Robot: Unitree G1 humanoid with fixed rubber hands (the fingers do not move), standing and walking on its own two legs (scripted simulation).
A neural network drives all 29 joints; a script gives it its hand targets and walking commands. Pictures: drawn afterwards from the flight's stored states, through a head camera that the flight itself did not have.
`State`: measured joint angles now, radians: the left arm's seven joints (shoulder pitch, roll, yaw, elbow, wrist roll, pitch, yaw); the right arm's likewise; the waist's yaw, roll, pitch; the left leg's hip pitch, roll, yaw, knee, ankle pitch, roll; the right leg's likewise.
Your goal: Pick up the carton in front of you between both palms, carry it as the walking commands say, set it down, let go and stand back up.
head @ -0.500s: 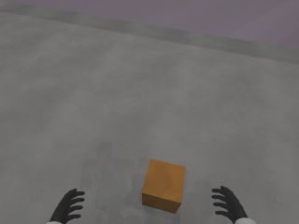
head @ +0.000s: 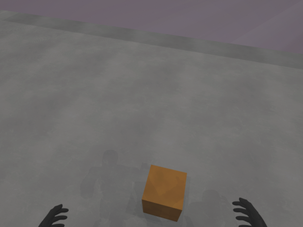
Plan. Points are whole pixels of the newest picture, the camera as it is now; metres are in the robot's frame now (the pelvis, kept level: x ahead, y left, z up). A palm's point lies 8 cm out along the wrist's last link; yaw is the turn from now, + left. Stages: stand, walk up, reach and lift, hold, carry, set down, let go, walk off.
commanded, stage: stand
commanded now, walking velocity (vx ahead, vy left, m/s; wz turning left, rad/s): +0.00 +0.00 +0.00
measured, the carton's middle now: (164, 193) +0.43 -0.07 -0.64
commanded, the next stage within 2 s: none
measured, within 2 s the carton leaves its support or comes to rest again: neither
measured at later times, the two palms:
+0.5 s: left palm out of the picture +0.13 +0.29 -0.08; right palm out of the picture +0.15 -0.29 -0.09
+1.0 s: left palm out of the picture +0.09 +0.31 -0.09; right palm out of the picture +0.10 -0.30 -0.09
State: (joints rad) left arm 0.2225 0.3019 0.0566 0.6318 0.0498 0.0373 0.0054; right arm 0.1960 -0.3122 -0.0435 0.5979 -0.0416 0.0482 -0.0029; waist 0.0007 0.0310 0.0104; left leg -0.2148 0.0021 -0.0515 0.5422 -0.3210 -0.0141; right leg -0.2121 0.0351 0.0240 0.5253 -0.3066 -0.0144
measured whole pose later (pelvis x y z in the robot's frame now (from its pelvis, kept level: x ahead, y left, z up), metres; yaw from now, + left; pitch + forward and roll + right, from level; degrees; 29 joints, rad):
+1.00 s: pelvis +0.00 +0.00 +0.01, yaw +0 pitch -2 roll +0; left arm 0.14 0.36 0.02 0.96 0.02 0.00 0.01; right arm 0.14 -0.38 0.00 0.95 -0.02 -0.01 -0.02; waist 0.01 0.02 0.02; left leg -0.11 -0.01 -0.05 0.40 -0.24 -0.01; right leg -0.12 0.02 0.02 0.40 -0.24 -0.01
